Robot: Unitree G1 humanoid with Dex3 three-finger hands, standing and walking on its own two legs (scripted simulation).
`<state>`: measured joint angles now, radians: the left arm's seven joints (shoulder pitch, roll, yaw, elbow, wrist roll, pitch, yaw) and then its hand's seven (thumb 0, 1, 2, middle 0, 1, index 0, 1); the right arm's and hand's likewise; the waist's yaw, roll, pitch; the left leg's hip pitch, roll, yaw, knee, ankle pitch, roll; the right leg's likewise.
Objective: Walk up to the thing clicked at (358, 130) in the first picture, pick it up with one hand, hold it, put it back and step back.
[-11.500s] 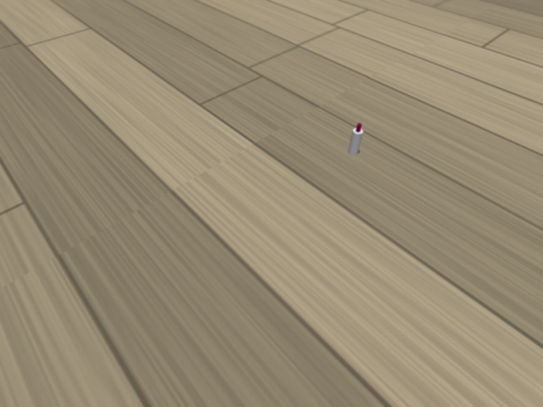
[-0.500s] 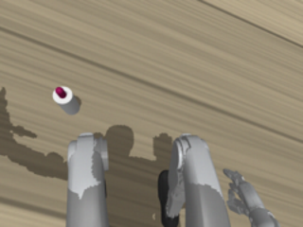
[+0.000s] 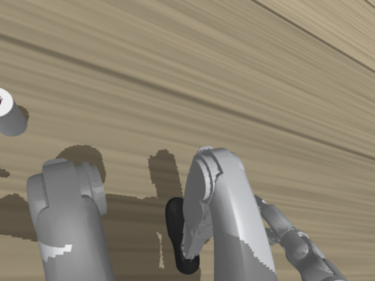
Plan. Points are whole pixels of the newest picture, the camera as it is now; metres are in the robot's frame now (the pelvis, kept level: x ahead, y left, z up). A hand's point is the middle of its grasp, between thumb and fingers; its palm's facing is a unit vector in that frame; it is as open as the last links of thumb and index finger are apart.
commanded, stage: close in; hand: left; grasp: from the side
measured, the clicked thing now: (0, 111) +0.43 +0.31 -0.19
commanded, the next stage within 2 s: rest palm in 0.60 s
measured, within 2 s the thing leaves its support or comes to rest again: leaves its support in 1.88 s
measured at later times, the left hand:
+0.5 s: hand out of the picture +0.38 +0.30 -0.17, palm faces +0.29 -0.96 +0.02, open 17.6 cm
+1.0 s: hand (8, 126) +0.40 +0.29 -0.19, palm faces +0.33 -0.94 +0.01, open 14.8 cm
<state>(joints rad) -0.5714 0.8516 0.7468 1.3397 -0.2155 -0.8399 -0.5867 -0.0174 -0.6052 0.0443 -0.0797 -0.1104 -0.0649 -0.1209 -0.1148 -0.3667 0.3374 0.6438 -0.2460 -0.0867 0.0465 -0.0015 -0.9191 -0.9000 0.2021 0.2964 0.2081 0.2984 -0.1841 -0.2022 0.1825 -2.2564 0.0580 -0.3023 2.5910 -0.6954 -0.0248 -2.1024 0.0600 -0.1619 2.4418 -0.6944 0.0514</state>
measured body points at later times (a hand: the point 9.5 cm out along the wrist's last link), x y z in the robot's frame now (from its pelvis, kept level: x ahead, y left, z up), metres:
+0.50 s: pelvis -0.01 +0.01 -0.02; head +0.20 +0.18 +0.34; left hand +0.36 +0.35 -0.17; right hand +0.18 -0.24 -0.05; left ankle +0.08 +0.13 -0.26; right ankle +0.12 -0.12 -0.26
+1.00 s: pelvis -0.01 +0.01 -0.02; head +0.21 +0.19 +0.33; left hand +0.38 +0.34 -0.18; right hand +0.17 -0.23 -0.05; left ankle +0.08 +0.13 -0.26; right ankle +0.12 -0.12 -0.26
